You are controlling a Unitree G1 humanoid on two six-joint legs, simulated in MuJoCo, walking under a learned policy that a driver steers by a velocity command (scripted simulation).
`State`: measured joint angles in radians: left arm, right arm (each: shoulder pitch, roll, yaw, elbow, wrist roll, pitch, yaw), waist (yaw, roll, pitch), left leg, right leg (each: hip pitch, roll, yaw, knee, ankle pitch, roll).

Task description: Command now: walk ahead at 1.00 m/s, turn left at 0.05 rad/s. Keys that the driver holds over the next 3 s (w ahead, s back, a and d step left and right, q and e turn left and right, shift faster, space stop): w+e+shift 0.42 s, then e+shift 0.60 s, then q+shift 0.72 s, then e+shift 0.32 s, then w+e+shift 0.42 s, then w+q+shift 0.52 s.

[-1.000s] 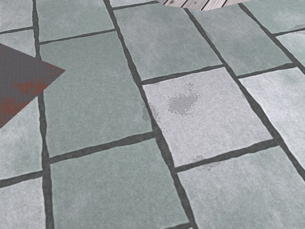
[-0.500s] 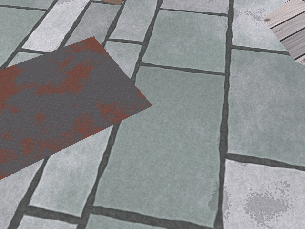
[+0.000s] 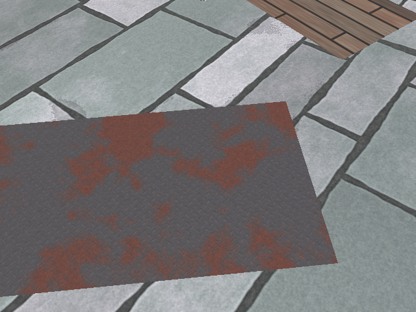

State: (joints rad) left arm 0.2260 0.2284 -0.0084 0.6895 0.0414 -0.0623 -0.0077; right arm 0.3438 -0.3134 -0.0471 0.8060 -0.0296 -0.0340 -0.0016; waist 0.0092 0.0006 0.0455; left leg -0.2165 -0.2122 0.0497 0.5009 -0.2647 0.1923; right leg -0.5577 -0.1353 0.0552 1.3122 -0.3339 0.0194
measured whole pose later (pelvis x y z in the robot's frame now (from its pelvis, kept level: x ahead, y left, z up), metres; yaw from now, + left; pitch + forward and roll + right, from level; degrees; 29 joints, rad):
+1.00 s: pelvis +0.73 -0.14 +0.02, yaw -50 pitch +1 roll +2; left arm 0.10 0.35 0.08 0.57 -0.03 0.06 0.01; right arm 0.13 -0.31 -0.07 0.73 -0.01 -0.02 -0.03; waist -0.03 -0.02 0.10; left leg -0.27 0.03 0.18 0.38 -0.13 0.01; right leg -0.62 -0.09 -0.01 0.94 -0.24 0.05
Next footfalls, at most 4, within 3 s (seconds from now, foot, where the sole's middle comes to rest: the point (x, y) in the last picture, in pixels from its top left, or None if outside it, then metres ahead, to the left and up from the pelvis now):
0.28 right None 0.46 -0.14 -0.76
0.66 left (257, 202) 0.88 -0.12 -0.76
1.12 right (321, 248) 0.69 -0.32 -0.76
1.52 left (261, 208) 0.86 -0.13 -0.76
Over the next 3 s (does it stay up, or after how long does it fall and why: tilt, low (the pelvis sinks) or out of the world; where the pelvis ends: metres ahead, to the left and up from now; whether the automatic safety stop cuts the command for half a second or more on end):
stays up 1.07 -0.62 0.00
